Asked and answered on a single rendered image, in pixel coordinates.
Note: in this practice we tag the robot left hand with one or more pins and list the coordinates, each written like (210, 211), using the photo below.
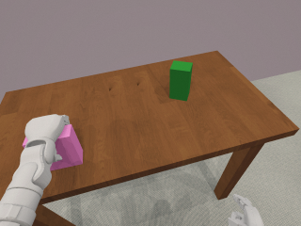
(49, 126)

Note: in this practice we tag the sponge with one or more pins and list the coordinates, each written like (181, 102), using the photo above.
(68, 147)

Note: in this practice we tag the table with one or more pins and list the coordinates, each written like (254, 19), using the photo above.
(129, 127)

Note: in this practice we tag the left robot forearm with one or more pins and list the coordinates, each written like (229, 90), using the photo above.
(22, 197)

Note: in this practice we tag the robot right hand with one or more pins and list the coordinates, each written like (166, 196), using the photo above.
(251, 216)

